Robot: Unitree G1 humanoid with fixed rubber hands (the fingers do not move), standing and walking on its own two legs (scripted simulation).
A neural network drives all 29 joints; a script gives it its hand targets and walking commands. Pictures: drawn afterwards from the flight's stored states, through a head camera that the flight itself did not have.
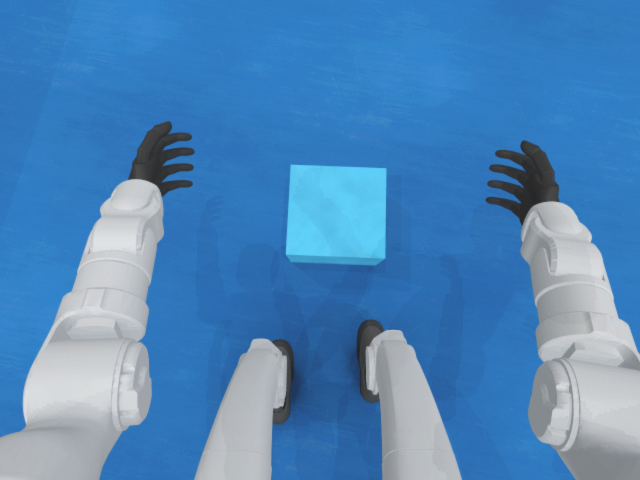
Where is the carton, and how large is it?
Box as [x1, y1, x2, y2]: [286, 165, 385, 265]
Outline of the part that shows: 291,165 286,240 286,255 290,261 375,265 384,258 385,242 385,168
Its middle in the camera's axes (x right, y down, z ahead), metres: +0.04 -0.05 +1.00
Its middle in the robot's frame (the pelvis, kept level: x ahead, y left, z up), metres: +0.51 -0.04 -0.60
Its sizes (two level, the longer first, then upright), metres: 0.231 0.219 0.166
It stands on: the floor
